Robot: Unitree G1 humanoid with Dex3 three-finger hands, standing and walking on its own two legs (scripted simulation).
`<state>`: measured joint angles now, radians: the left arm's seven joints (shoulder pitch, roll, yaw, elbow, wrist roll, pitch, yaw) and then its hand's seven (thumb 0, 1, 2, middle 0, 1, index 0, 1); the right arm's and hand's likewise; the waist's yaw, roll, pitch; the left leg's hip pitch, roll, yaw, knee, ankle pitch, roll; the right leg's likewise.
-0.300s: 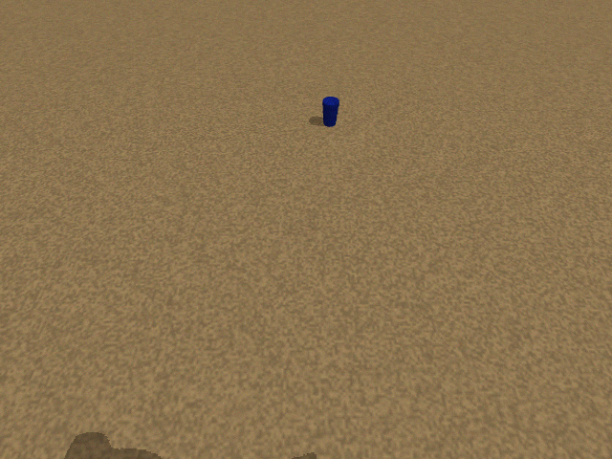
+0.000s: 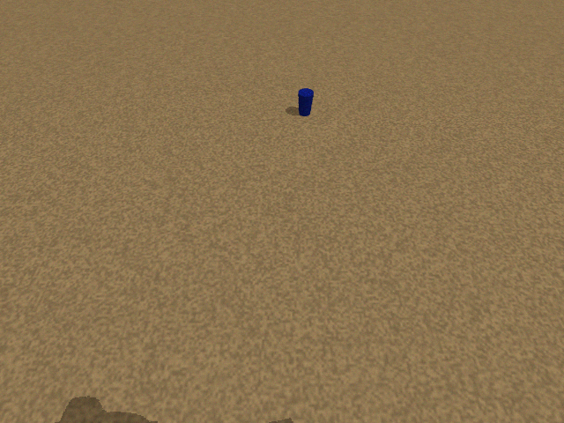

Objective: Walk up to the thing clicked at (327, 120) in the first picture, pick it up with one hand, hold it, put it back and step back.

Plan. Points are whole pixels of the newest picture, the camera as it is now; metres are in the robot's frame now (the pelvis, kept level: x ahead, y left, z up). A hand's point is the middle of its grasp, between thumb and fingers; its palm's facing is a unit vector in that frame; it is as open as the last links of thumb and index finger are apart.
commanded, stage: stand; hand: left
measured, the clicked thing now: (305, 103) +1.88 -0.15 -0.71
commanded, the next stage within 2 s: walk up in 0.82 s
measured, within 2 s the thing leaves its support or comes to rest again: neither
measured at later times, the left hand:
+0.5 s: hand out of the picture +0.08 +0.25 -0.16, palm faces -0.04 -0.94 -0.34, open 7.3 cm
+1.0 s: hand out of the picture +0.11 +0.26 -0.15, palm faces -0.10 -0.93 -0.36, open 7.3 cm
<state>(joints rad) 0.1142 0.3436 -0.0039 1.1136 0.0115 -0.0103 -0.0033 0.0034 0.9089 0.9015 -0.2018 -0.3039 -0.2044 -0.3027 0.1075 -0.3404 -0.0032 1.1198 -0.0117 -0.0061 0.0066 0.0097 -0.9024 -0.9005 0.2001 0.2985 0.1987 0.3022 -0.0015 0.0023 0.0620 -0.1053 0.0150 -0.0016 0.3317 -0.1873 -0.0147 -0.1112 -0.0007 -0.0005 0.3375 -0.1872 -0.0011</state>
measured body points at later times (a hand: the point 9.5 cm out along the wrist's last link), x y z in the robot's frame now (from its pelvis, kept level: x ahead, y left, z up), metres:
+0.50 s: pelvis +0.00 +0.00 +0.00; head +0.01 +0.00 +0.45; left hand +0.08 +0.30 -0.13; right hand +0.07 -0.30 -0.13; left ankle +0.00 +0.13 -0.75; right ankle +0.00 -0.12 -0.75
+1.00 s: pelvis +0.03 -0.01 -0.01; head +0.03 -0.02 +0.44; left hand +0.12 +0.31 -0.12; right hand +0.08 -0.34 -0.12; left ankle +0.00 +0.13 -0.75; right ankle +0.03 -0.15 -0.72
